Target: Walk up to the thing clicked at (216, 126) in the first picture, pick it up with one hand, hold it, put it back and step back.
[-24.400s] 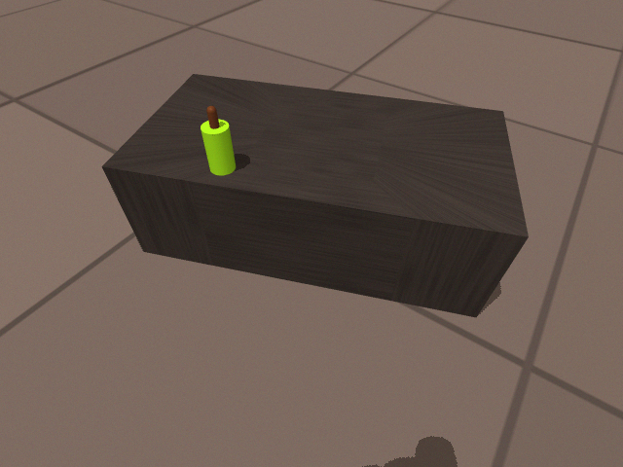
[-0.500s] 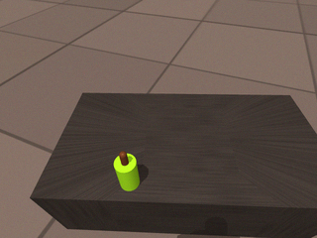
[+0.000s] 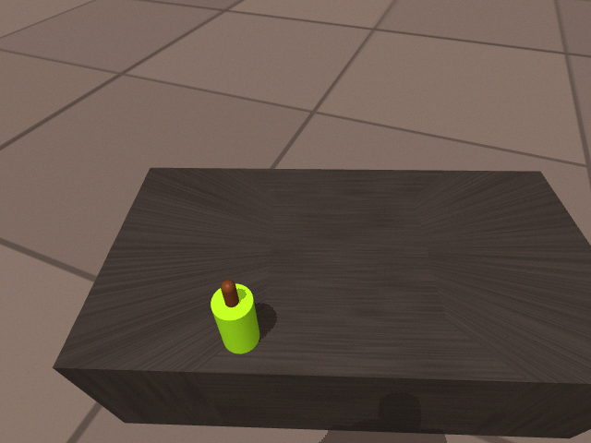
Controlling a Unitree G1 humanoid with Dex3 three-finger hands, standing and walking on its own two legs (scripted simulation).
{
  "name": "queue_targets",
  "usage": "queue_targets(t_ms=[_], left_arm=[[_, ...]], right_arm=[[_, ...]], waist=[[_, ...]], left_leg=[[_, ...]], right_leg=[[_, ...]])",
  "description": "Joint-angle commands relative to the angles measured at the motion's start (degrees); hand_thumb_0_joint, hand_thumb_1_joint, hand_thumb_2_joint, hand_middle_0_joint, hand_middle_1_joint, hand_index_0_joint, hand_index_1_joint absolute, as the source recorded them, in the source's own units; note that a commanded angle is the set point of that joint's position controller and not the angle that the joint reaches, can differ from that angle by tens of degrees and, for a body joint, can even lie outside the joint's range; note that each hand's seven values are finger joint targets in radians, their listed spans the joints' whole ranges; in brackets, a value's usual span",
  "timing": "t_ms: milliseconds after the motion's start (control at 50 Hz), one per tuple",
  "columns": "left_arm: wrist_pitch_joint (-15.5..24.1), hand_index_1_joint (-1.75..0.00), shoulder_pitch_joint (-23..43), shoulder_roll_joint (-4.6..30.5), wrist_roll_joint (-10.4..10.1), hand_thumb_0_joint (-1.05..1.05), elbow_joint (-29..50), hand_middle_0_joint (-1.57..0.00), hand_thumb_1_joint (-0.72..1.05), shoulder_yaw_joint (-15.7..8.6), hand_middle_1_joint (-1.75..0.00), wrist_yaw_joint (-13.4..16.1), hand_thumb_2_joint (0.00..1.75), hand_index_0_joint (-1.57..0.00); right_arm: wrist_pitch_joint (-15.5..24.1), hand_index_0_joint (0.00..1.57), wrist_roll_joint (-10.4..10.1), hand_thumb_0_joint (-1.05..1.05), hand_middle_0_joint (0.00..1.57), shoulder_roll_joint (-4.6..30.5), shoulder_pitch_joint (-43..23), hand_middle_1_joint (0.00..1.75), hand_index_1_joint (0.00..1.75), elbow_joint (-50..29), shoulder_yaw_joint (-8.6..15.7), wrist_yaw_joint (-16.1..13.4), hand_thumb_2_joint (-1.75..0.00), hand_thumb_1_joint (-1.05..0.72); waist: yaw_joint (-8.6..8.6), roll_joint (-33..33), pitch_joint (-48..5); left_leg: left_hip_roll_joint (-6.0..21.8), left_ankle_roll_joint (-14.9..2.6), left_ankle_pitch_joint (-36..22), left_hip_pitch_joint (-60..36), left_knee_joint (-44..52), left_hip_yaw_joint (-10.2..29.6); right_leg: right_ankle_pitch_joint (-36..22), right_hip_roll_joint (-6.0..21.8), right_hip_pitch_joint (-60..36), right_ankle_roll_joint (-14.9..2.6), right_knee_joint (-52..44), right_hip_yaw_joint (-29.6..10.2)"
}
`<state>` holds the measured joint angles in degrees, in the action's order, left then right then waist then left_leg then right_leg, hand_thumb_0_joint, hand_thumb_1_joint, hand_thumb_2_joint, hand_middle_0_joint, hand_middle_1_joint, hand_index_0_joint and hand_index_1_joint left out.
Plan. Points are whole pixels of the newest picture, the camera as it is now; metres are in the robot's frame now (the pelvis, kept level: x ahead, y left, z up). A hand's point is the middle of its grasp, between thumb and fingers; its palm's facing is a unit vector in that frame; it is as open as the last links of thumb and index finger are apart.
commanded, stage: home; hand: left
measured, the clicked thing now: (235, 312) +0.44 +0.16 -0.22
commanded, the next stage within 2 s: stand in 0.26 s
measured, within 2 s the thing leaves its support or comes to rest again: neither
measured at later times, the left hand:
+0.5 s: hand out of the picture +0.08 +0.25 -0.15, palm faces -0.03 -0.93 -0.36, open 16.8 cm
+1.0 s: hand out of the picture +0.08 +0.25 -0.16, palm faces -0.03 -0.94 -0.35, open 7.7 cm
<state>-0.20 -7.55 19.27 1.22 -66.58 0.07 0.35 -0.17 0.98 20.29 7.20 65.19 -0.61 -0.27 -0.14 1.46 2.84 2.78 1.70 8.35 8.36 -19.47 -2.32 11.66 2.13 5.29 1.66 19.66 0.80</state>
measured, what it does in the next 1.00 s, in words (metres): stands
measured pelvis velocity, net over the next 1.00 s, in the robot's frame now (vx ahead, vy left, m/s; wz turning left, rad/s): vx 0.01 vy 0.00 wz -0.01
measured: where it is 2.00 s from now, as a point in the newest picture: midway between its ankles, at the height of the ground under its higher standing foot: outside the picture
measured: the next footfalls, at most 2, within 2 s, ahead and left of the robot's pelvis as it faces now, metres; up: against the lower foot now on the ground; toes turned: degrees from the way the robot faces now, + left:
none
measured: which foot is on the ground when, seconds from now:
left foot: down 0.00-1.00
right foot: down 0.00-1.00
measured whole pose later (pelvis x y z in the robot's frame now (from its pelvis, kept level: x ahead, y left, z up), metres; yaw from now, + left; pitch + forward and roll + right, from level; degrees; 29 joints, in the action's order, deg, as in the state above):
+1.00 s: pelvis +0.01 +0.00 +0.00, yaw +0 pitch -2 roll +0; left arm 0.0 -6.8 19.6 1.0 -65.0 -0.4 0.0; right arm 0.1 0.9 20.1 6.3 64.8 -0.1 0.1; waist -0.2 0.7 2.9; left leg 2.9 1.7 9.3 7.7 -19.1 -2.7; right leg 12.1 2.1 4.4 1.7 18.5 0.5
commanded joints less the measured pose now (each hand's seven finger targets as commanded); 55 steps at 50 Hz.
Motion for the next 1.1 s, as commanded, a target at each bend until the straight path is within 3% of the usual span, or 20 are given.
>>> queue_targets(t_ms=[0,40,100,340,380,400,560,640,720,1080], left_arm=[[1.44,-0.05,2.13,12.7,-0.2,0.0,3.51,-0.04,-0.59,-2.16,-0.05,0.81,0.03,-0.04],[1.34,-0.04,2.38,12.49,-0.26,0.0,3.56,-0.04,-0.61,-2.14,-0.04,0.85,0.02,-0.04],[1.2,-0.05,2.47,12.54,-0.33,0.0,3.3,-0.04,-0.59,-2.22,-0.05,0.74,0.04,-0.05],[1.37,-0.05,2.8,12.58,-0.31,0.0,4.28,-0.05,-0.59,-2.39,-0.05,0.65,0.04,-0.05],[1.29,-0.21,2.92,12.22,-0.42,0.0,4.09,-0.2,-0.43,-2.3,-0.21,0.58,0.2,-0.2],[1.27,-0.29,2.96,12.35,-0.43,0.0,4.16,-0.2,-0.35,-2.35,-0.29,0.53,0.28,-0.2],[1.44,-0.3,2.97,12.61,-0.43,0.0,4.58,-0.2,0.29,-2.51,-0.3,0.59,0.9,-0.2],[1.57,-0.3,2.42,12.59,-0.43,0.0,4.61,-0.2,0.61,-2.47,-0.3,0.55,0.9,-0.2],[1.47,-0.3,2.88,12.41,-0.45,0.0,4.58,-0.2,0.9,-2.45,-0.3,0.5,0.9,-0.2],[1.6,-0.3,2.53,12.55,-0.45,0.0,5.21,-0.2,0.9,-2.63,-0.3,0.46,0.9,-0.2]], right_arm=[[1.57,0.2,-0.04,0.0,0.2,11.47,-2.65,0.3,0.3,-3.39,2.14,-0.71,-0.9,-0.9],[1.54,0.2,0.01,0.0,0.2,11.34,-2.18,0.3,0.3,-3.22,2.14,-0.75,-0.9,-0.9],[1.37,0.2,0.01,0.0,0.2,11.28,-2.3,0.3,0.3,-3.01,2.12,-0.72,-0.9,-0.9],[1.62,0.2,-0.07,0.0,0.2,11.54,-2.77,0.3,0.3,-3.31,2.36,-0.69,-0.9,-0.9],[1.56,0.2,-0.09,0.0,0.2,11.35,-2.47,0.3,0.3,-3.07,2.24,-0.6,-0.9,-0.9],[1.65,0.2,-0.07,0.0,0.2,11.37,-2.29,0.3,0.3,-3.08,2.23,-0.61,-0.9,-0.9],[1.65,0.2,-0.09,0.0,0.2,11.56,-2.81,0.3,0.3,-3.33,2.56,-0.53,-0.9,-0.9],[1.73,0.2,-0.22,0.0,0.2,11.59,-3.15,0.3,0.3,-3.4,2.61,-0.44,-0.9,-0.9],[1.58,0.2,-0.09,0.0,0.2,11.46,-3.01,0.3,0.3,-3.33,2.57,-0.4,-0.9,-0.9],[1.63,0.2,-0.06,0.0,0.2,11.41,-2.78,0.3,0.3,-3.72,2.82,-0.32,-0.9,-0.9]], waist=[[0.06,-1.34,-4.37],[-0.04,-1.64,-4.27],[-0.14,-1.44,-2.27],[-0.01,-1.01,-4.59],[-0.16,-0.95,-3.35],[-0.1,-0.97,-3.4],[-0.08,-1.36,-4.07],[0.02,-1.39,-5.13],[-0.1,-1.48,-3.46],[-0.07,-1.27,-3.69]], left_leg=[[5.0,-2.11,-5.04,-3.0,2.97,5.16],[5.04,-2.0,-5.5,-3.19,2.68,4.87],[4.81,-1.98,-1.58,-1.75,3.59,5.11],[5.27,-1.96,-6.84,-3.57,2.53,4.64],[5.1,-1.73,-5.11,-2.87,3.27,4.81],[5.28,-1.79,-5.45,-2.36,3.52,4.93],[5.33,-2.02,-6.49,-3.59,2.8,4.74],[5.46,-2.0,-8.42,-4.93,2.27,4.73],[5.33,-1.98,-5.62,-3.69,3.06,4.86],[5.27,-2.26,-5.7,-3.48,2.72,4.42]], right_leg=[[-8.37,5.52,1.34,-2.14,-3.5,-4.44],[-8.42,5.53,1.53,-2.11,-3.53,-4.36],[-5.4,5.43,2.25,-2.29,-4.09,-4.47],[-9.93,5.64,0.73,-2.25,-3.76,-4.23],[-7.88,5.52,1.37,-2.19,-3.88,-4.11],[-7.83,5.58,0.63,-2.22,-3.83,-4.24],[-8.81,5.8,1.05,-2.36,-3.87,-4.18],[-10.73,5.83,0.81,-2.21,-3.62,-4.0],[-7.76,5.74,1.45,-2.34,-3.92,-4.1],[-9.07,5.84,1.22,-2.39,-4.31,-4.4]])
